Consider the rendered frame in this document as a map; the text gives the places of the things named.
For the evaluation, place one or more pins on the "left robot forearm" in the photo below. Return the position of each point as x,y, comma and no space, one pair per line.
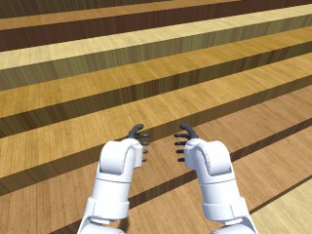
109,201

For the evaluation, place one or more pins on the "left robot upper arm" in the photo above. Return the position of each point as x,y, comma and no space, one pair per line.
93,228

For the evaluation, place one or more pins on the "robot right hand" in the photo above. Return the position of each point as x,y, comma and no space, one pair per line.
189,135

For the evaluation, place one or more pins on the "right robot forearm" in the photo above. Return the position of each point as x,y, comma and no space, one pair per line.
221,197

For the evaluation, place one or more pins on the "right robot upper arm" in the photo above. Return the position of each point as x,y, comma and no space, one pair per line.
239,228

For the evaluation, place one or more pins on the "robot left hand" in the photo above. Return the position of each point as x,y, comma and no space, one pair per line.
132,134

